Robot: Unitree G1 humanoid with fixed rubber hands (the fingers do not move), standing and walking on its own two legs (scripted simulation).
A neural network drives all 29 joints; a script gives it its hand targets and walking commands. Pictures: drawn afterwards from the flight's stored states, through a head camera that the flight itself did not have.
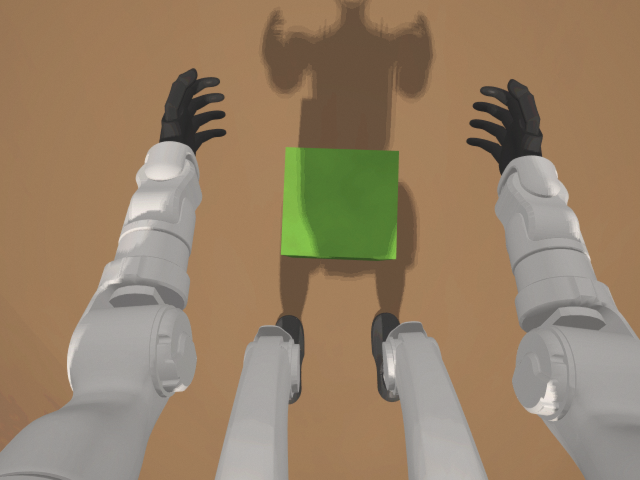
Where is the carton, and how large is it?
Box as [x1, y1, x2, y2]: [281, 147, 398, 260]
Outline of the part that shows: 286,147 281,254 292,257 368,260 395,258 398,151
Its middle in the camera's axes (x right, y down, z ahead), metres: +0.04 -0.06 +0.84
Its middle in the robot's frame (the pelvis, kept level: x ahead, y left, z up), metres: +0.46 -0.01 -0.50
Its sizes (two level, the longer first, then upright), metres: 0.210 0.200 0.250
